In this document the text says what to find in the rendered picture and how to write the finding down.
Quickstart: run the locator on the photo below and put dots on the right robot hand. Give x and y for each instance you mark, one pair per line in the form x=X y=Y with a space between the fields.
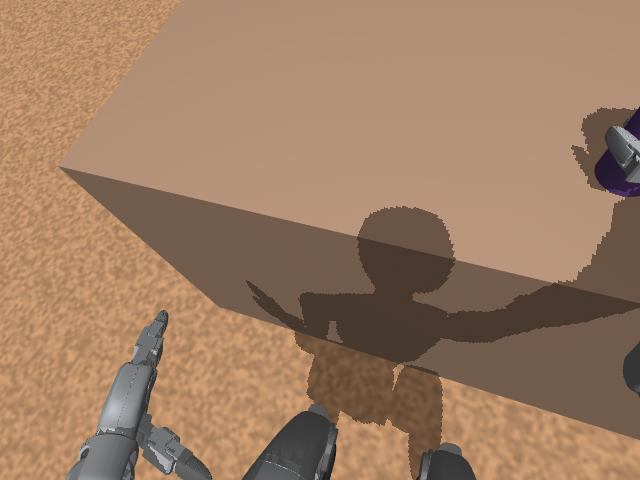
x=623 y=146

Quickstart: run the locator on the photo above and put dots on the right robot arm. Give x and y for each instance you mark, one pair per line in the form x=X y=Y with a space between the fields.
x=631 y=369

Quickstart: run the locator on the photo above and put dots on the bottle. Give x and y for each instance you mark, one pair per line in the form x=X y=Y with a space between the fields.
x=609 y=173

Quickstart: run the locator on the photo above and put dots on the left robot hand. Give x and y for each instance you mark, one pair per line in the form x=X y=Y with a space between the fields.
x=125 y=409

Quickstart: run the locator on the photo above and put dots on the left robot arm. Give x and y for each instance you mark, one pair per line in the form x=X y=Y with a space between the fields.
x=106 y=457

